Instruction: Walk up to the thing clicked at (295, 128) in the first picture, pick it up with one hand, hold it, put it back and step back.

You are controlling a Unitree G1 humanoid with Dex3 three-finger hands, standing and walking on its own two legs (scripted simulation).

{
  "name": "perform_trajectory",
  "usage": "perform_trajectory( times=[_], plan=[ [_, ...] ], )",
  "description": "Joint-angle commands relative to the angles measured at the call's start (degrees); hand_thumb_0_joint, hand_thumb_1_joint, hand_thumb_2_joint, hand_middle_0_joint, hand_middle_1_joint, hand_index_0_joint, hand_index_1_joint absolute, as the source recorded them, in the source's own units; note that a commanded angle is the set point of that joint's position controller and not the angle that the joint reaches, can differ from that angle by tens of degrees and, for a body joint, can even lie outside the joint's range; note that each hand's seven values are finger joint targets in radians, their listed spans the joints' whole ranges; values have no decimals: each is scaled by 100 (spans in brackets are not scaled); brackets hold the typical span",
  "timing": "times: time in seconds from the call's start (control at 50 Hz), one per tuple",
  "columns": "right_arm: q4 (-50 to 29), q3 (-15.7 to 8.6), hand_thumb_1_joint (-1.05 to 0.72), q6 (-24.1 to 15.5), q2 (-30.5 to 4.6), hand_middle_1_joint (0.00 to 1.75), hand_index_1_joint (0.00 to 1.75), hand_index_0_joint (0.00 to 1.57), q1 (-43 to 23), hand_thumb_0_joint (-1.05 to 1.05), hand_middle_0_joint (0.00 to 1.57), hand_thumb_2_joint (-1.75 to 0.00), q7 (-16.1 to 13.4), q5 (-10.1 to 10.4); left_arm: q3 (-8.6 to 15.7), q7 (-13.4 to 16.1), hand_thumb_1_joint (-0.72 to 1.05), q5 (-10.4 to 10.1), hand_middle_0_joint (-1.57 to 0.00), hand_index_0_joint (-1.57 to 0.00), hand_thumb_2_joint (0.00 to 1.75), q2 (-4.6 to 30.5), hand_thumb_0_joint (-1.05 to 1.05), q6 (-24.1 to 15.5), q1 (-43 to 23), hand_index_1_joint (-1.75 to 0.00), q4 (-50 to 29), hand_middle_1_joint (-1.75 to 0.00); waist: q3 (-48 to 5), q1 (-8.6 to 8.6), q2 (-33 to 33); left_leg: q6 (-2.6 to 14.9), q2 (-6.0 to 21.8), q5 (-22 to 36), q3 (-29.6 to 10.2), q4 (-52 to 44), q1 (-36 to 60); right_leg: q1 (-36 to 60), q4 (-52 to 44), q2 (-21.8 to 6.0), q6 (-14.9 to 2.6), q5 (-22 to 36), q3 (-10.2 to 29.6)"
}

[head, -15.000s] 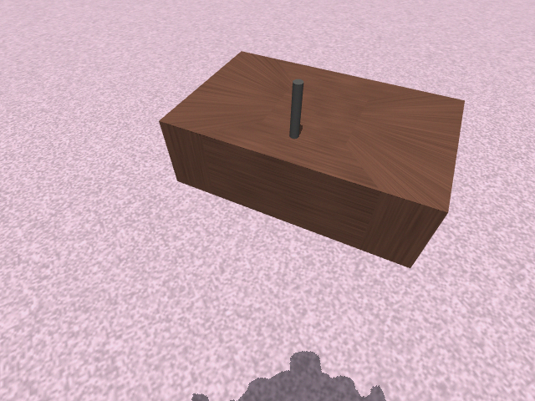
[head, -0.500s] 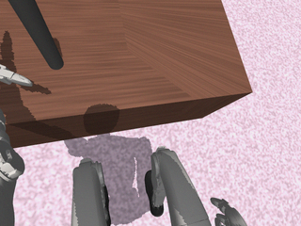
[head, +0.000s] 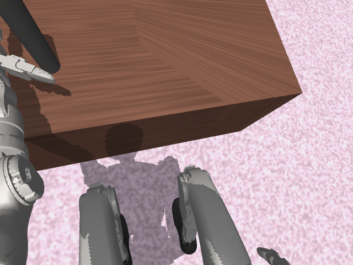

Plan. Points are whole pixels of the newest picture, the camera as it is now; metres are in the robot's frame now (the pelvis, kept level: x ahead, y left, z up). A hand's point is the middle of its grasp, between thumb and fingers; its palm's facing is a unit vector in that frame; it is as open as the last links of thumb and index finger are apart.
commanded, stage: rest palm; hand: left
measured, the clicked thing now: (23, 26) +0.59 +0.21 +0.04
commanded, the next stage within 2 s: close in 0.22 s
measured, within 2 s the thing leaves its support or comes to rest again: leaves its support in 1.64 s
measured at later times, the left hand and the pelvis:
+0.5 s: hand (38, 51) +0.56 +0.20 +0.01, palm faces +0.14 -0.99 -0.03, open 16.9 cm; pelvis +0.01 +0.00 -0.01, yaw +1 degrees
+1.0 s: hand (38, 55) +0.56 +0.20 +0.00, palm faces +0.15 -0.99 -0.03, open 9.9 cm; pelvis +0.00 +0.00 -0.02, yaw +1 degrees
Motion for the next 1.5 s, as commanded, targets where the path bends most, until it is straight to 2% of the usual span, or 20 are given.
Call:
perform_trajectory(
  times=[0.0,0.08,0.12,0.24,0.3,0.34,0.4,0.44,0.48,0.52,0.58,0.68,0.72,0.76,0.82,1.02,1.06,1.16,1.26,1.48],
  plan=[
    [-195,-432,-92,-61,-1159,30,30,20,1023,0,20,-90,-33,38,-15,70,-59,-38,-4,-7,0,973,0,-391,-1880,-3,-1220,-6,-3548,90,922,124,-125,1105,-109,-1318,2694,1894,-1231,143,-229,1098,99],
    [-195,-470,-91,-45,-1126,30,30,20,1023,0,20,-90,17,-6,-78,230,-61,108,-6,-7,0,828,0,-462,-1822,-2,-1494,-3,-3663,143,1123,92,-125,1526,-131,-1301,2985,1890,-1152,123,-246,1382,80],
    [-190,-493,-91,-52,-1123,30,30,20,989,0,20,-90,40,-20,-175,261,-61,53,-7,-7,0,556,0,-510,-1801,-1,-1616,-3,-3767,113,1173,85,-118,1699,-161,-1267,3209,1847,-1111,106,-241,1489,70],
    [-123,-534,-92,-58,-1137,30,30,20,967,0,20,-90,52,-48,-217,388,-59,101,-7,-7,1,757,0,-700,-2155,-1,-2086,-2,-4078,133,1240,99,-148,1644,-106,-1204,3238,1977,-1102,109,-226,1459,115],
    [-103,-494,-92,-44,-1102,30,30,20,952,0,20,-90,70,-52,-332,376,-61,16,-7,-7,2,453,0,-734,-2105,-3,-1898,-3,-4093,37,1099,117,-163,1705,-90,-1120,3145,2060,-1045,90,-214,1560,116],
    [-116,-512,-92,-46,-1122,30,30,20,869,0,20,-90,60,-47,-281,382,-51,41,-23,-23,10,556,0,-715,-1887,-17,-1637,-18,-3973,94,875,156,-173,1536,-37,-1074,2895,2125,-1095,108,-182,1483,152],
    [-122,-500,-92,-26,-1108,30,30,20,810,0,20,-90,63,-52,-249,359,-49,70,-31,-32,16,634,0,-735,-1928,-24,-1619,-26,-3887,104,849,170,-186,1330,16,-1017,2710,2093,-1102,102,-177,1341,199],
    [-159,-508,-92,-28,-1094,30,30,20,803,0,20,-90,66,-50,-348,308,-47,33,-35,-36,17,424,0,-720,-1892,-28,-1516,-29,-3879,18,644,199,-197,1258,36,-966,2511,2266,-1157,95,-140,1391,228],
    [-176,-509,-92,-14,-1107,30,30,20,804,0,20,-90,67,-34,-179,294,-44,18,-39,-40,20,666,0,-721,-1869,-30,-1634,-32,-3956,131,633,195,-203,1236,40,-983,2452,2331,-1115,94,-147,1357,235],
    [-205,-502,-92,-10,-1111,30,30,20,837,0,20,-90,80,-29,-286,238,-40,-9,-44,-45,23,419,0,-689,-1793,-35,-1477,-36,-4021,78,631,187,-194,1405,6,-951,2609,2217,-1042,100,-171,1457,181],
    [-237,-508,-92,3,-1109,30,30,20,801,0,20,-90,78,-16,-189,272,-33,2,-51,-52,30,565,0,-685,-1788,-42,-1581,-43,-4024,162,678,182,-199,1463,23,-941,2566,2250,-994,103,-174,1505,186],
    [-222,-531,-92,3,-1105,30,30,20,761,0,20,-90,75,-25,-299,312,-25,47,-61,-62,36,430,0,-716,-1942,-50,-1613,-51,-3723,68,835,151,-181,1000,-21,-998,2518,1806,-968,102,-199,1067,142],
    [-183,-519,-92,7,-1103,30,30,20,738,0,20,-90,66,-36,-197,381,-20,57,-62,-64,39,624,0,-755,-2041,-52,-1680,-53,-3758,93,760,171,-191,923,21,-922,2370,1941,-978,99,-170,1055,181],
    [-180,-501,-91,-6,-1075,30,30,20,776,0,20,-89,72,-40,-326,355,-16,45,-66,-68,43,409,0,-766,-2013,-56,-1466,-58,-3646,-6,653,181,-194,770,42,-893,2201,1891,-996,98,-159,930,194],
    [-177,-524,-91,12,-1129,30,30,20,791,0,20,-89,61,-62,-210,351,-7,98,-76,-77,51,693,0,-775,-1991,-65,-1400,-66,-3832,56,631,191,-201,906,78,-794,2161,2045,-955,94,-136,1045,231],
    [-214,-552,-90,49,-1197,30,30,20,876,0,20,-89,79,-51,-308,241,25,149,-107,-109,82,640,0,-655,-1962,-97,-1190,-99,-3835,35,798,170,-205,957,84,-763,2217,1873,-821,90,-166,1083,172],
    [-225,-543,-89,62,-1220,30,30,20,809,0,20,-89,83,-33,-380,212,29,143,-113,-115,88,417,0,-587,-1662,-103,-857,-105,-3562,30,769,146,-194,981,12,-805,2255,1610,-745,82,-192,1056,107],
    [-252,-558,-88,89,-1264,30,30,20,874,0,20,-89,93,-26,-260,266,47,143,-123,-125,99,541,0,-552,-1874,-113,-1097,-115,-3619,28,860,120,-181,1231,-92,-779,2470,1426,-621,54,-212,1222,52],
    [-300,-537,-88,113,-1237,30,30,20,907,0,20,-89,113,-30,-185,323,57,216,-128,-128,114,613,0,-543,-1967,-125,-1008,-125,-3466,-21,777,135,-190,968,-81,-733,2173,1347,-568,47,-199,1025,54],
    [-456,-604,-87,199,-1236,30,30,20,977,0,20,-89,27,53,-192,358,62,155,-135,-135,125,949,0,-293,-2428,-135,-2191,-135,-4463,124,1000,145,-194,1115,27,-935,2732,2148,-882,49,-174,1205,164]
  ],
)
